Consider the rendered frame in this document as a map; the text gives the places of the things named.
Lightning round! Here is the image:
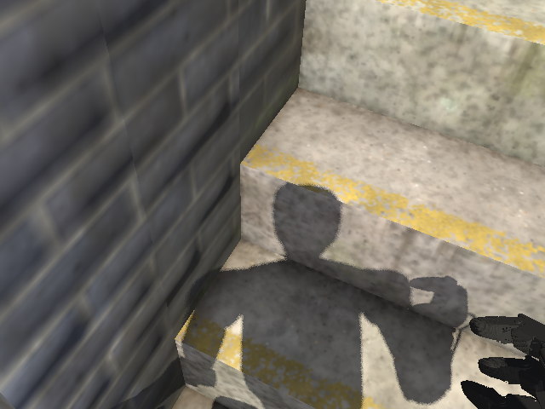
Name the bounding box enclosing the robot right hand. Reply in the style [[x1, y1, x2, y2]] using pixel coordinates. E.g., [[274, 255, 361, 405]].
[[461, 314, 545, 409]]

